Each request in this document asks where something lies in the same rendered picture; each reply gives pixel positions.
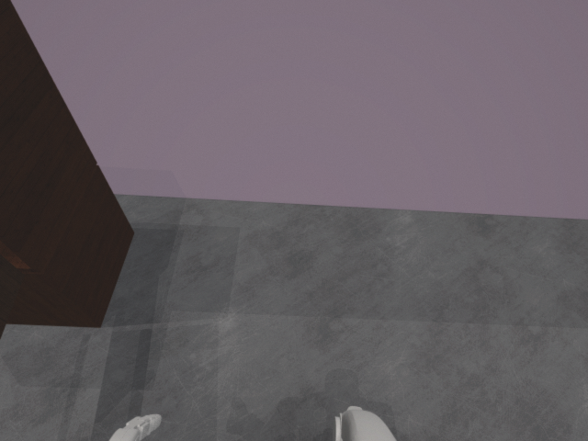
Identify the cupboard door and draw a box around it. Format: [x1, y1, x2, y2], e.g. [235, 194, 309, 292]
[0, 255, 25, 339]

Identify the left robot hand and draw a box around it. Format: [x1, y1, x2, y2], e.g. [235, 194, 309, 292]
[109, 414, 162, 441]

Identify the right robot thigh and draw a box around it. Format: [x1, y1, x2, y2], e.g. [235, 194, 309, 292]
[333, 410, 397, 441]

